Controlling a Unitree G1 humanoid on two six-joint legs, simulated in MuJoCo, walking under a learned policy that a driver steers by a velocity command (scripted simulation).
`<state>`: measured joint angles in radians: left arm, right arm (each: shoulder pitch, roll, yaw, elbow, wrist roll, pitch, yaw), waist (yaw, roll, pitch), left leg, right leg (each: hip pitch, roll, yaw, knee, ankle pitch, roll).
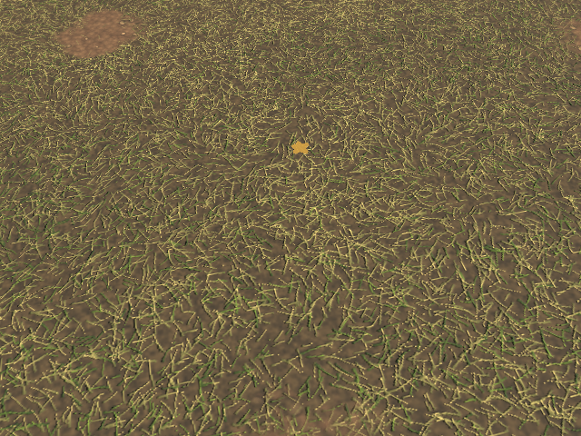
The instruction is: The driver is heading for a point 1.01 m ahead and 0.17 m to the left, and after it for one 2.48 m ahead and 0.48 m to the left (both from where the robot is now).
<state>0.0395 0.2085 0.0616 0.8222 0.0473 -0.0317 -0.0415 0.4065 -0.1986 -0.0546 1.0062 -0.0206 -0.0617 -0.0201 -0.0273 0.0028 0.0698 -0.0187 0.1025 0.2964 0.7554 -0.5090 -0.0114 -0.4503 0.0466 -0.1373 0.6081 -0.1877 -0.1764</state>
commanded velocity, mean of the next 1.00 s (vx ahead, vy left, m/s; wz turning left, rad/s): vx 0.50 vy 0.00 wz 0.30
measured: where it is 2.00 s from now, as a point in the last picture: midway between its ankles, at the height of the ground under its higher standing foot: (220, 250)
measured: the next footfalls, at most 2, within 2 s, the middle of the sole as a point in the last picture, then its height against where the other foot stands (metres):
left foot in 0.54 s outside the picture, level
right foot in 1.04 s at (294, 302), level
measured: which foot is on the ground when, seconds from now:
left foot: up 0.00-0.52, down 0.54-1.00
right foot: down 0.00-0.54, up 0.56-1.00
